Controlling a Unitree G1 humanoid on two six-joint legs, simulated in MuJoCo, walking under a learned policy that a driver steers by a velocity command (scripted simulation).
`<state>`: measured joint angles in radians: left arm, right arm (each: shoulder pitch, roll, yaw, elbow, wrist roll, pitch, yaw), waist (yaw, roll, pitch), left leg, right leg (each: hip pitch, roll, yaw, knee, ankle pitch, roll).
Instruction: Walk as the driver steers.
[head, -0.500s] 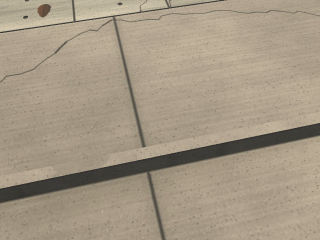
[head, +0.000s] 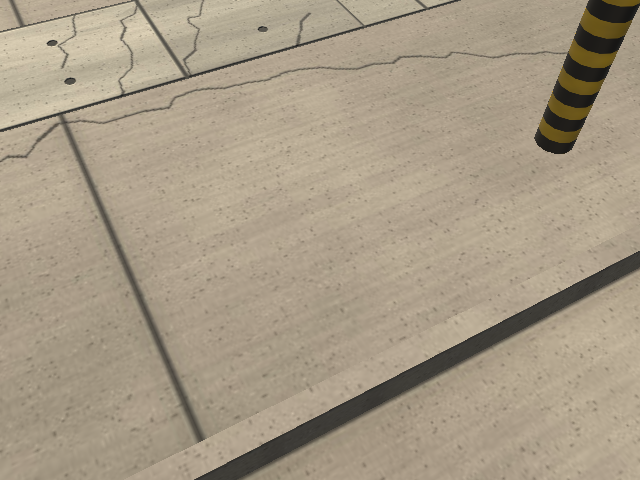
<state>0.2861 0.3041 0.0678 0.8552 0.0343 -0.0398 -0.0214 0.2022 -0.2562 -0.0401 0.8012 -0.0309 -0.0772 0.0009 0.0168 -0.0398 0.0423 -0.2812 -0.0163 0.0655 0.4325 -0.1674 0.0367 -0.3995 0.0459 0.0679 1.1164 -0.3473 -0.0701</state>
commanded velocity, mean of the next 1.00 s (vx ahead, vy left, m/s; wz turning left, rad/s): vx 0.43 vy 0.00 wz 0.41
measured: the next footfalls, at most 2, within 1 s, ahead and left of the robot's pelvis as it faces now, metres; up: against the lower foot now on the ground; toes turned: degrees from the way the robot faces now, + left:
right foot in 0.28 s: +0.28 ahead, -0.12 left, +0.00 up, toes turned +5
left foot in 0.90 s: +0.59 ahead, +0.25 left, +0.11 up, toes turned +30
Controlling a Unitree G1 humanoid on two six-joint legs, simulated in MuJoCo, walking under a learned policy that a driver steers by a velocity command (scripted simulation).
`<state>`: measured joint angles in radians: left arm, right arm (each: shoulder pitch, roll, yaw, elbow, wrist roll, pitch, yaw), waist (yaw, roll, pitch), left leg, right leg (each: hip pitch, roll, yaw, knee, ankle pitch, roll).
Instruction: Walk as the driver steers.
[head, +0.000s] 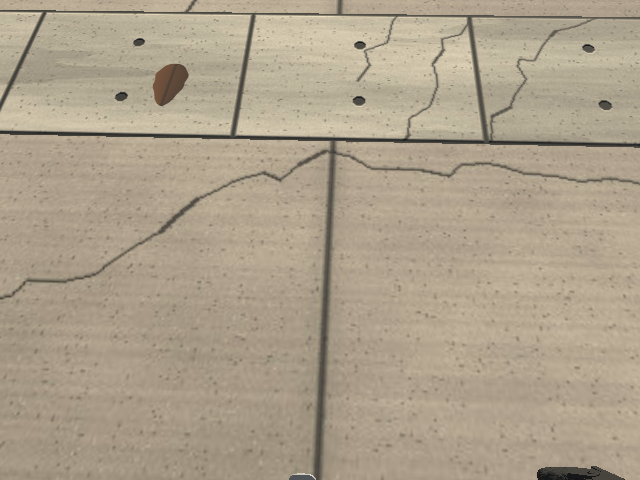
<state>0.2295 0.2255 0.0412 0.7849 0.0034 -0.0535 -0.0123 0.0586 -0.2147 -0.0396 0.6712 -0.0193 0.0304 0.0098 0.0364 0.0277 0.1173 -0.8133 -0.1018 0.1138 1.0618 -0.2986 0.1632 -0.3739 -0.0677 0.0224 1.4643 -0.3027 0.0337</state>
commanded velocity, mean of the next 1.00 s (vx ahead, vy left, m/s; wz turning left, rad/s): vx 0.04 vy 0.00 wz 0.15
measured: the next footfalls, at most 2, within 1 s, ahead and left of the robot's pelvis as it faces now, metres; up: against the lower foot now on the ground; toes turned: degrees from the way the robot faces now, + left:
right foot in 0.66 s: +0.20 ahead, -0.15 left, +0.00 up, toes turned +9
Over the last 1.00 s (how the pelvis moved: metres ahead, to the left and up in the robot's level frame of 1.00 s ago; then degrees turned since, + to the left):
0.45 0.13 0.01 30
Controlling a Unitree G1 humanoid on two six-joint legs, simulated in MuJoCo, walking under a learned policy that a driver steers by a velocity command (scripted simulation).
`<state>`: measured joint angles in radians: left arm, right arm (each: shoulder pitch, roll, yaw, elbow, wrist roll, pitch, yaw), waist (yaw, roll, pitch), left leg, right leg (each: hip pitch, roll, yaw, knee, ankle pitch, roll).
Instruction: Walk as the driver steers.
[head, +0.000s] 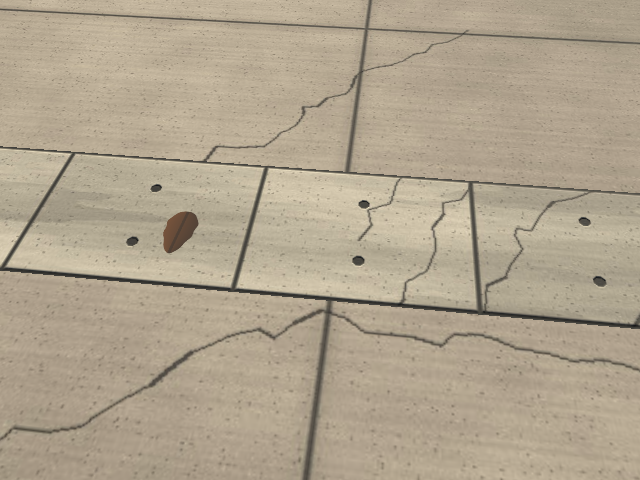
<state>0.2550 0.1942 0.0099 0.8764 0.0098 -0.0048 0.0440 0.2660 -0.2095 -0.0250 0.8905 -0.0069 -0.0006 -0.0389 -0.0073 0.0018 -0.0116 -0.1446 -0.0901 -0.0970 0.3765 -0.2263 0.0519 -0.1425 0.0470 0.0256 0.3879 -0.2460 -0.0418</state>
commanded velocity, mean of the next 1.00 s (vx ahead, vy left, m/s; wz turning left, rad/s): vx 0.40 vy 0.00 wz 0.00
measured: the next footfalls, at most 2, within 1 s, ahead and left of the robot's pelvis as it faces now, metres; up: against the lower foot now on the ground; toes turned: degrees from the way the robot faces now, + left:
left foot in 0.34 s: +0.18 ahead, +0.14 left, +0.00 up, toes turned +2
right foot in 0.84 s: +0.52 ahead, -0.04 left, +0.00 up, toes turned -4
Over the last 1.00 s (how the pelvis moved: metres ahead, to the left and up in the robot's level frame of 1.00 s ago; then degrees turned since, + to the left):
0.18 -0.06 0.10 6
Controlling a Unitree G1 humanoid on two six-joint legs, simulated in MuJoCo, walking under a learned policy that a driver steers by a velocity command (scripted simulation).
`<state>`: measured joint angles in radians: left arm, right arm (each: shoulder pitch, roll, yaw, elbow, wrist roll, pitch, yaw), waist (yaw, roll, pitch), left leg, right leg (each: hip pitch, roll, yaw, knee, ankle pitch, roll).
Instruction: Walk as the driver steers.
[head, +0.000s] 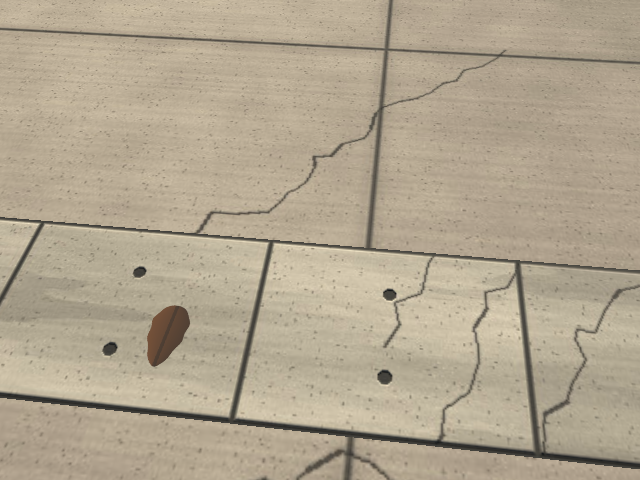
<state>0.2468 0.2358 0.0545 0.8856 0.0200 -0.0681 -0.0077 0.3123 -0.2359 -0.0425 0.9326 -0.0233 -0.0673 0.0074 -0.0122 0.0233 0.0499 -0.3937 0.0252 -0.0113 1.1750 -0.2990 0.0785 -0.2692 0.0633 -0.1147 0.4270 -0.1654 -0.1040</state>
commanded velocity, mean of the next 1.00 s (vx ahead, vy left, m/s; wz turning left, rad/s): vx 0.49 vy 0.00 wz -0.18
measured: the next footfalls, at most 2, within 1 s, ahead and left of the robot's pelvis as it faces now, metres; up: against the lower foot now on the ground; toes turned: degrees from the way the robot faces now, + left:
left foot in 0.38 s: +0.40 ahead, +0.11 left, +0.00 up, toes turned +4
right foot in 0.94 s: +0.67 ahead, -0.08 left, +0.00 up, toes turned -17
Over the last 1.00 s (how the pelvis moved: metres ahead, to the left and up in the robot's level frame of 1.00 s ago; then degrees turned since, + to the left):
0.44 0.02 -0.01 0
